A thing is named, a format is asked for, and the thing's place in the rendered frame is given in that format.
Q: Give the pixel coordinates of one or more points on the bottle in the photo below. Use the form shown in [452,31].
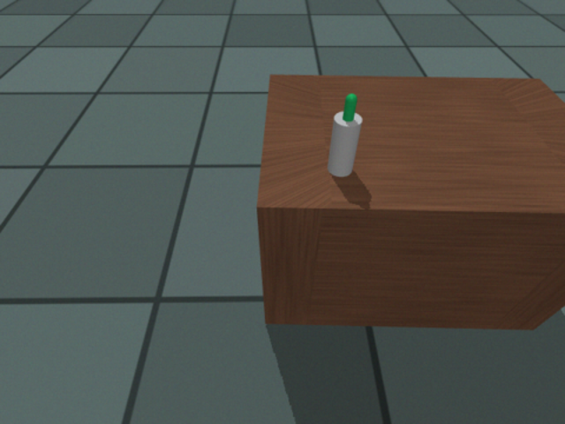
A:
[344,140]

